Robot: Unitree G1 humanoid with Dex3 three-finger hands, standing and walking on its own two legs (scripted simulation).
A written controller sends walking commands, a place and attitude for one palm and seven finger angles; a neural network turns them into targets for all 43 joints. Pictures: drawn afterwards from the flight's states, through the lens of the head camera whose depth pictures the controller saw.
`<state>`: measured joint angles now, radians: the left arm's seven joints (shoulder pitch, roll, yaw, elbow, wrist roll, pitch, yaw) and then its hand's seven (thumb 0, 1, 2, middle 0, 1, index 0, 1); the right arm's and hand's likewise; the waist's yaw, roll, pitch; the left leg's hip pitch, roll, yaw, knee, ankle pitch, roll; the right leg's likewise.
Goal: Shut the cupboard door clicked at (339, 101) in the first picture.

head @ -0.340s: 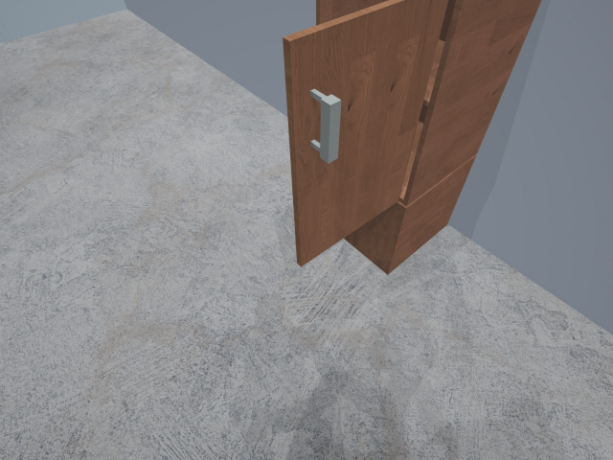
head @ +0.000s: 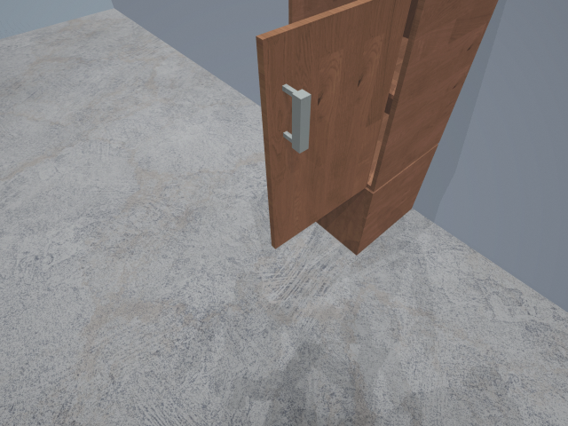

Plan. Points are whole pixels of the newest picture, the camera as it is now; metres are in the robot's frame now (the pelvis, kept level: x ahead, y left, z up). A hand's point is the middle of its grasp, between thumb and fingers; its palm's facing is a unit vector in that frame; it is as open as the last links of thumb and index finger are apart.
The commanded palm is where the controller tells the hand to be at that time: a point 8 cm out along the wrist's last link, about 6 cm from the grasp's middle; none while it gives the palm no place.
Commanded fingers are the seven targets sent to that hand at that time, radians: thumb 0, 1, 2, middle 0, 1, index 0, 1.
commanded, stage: look at it before walking up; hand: left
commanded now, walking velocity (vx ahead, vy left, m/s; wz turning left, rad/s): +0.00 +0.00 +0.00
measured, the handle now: (293, 118) +0.63 +0.02 +0.08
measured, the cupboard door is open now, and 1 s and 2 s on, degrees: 88 88 88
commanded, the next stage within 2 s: walk around to get in front in 0.50 s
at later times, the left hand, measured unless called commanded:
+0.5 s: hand out of the picture +0.06 +0.22 -0.17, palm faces +0.00 -0.96 -0.29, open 7.4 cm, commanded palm none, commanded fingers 0.00 0.90 0.90 -0.20 -0.30 -0.20 -0.30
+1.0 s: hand out of the picture +0.06 +0.20 -0.19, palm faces -0.13 -0.97 -0.23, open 7.4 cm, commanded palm none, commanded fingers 0.00 0.90 0.90 -0.20 -0.30 -0.20 -0.30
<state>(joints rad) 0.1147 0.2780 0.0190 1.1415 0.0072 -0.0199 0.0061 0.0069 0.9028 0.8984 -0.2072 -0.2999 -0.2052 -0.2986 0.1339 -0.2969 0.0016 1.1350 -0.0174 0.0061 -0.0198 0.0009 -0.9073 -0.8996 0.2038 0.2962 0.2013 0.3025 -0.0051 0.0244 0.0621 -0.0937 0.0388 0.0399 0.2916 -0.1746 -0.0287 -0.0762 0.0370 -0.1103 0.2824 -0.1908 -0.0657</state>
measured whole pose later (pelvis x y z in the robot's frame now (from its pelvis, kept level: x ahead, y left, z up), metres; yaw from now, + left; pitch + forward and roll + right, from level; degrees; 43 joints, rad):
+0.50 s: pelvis +0.01 +0.00 +0.00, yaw +0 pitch -1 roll +0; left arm 0.14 0.26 0.02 1.15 0.01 -0.02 0.01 0.01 0.90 0.90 -0.21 -0.30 -0.20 -0.30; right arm 0.16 -0.27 0.00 1.14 -0.02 0.01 -0.03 0.00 -0.91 -0.90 0.20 0.30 0.20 0.30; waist 0.00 0.02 0.06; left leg -0.09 0.04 0.05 0.30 -0.19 -0.02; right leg -0.07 0.04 -0.10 0.28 -0.20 -0.06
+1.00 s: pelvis -0.02 +0.01 -0.02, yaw -10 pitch +0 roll +1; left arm 0.18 0.20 0.06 1.02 0.02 0.07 -0.01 0.01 0.90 0.90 -0.21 -0.30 -0.20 -0.30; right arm 0.20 -0.20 -0.04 1.02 -0.03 0.03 -0.05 0.00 -0.91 -0.90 0.20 0.30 0.20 0.30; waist 0.01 -0.01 0.11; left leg -0.21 0.08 0.20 0.53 -0.31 -0.01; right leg -0.33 0.03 0.00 0.74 -0.41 -0.03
